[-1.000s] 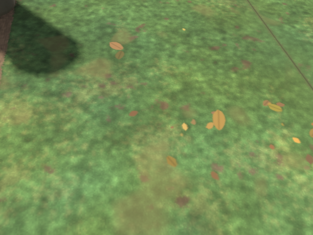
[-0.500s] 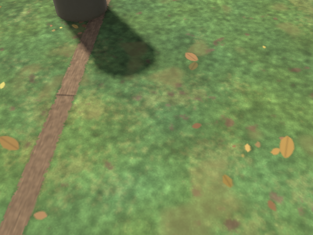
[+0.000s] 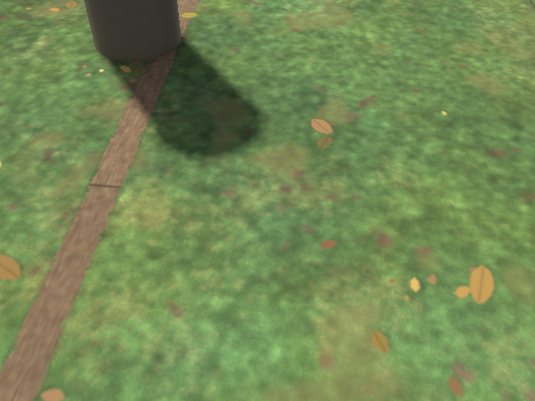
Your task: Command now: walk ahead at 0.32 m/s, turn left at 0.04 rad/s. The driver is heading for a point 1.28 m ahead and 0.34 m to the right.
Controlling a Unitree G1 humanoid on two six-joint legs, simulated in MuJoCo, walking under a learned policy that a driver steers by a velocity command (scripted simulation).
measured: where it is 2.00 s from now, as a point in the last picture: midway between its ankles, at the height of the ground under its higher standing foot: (348, 247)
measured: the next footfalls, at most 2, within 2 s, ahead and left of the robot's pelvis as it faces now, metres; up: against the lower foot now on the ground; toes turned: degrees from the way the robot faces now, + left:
right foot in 0.16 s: +0.13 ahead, -0.14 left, +0.00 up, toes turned -1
left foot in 0.66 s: +0.50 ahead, +0.09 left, +0.00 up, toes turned -1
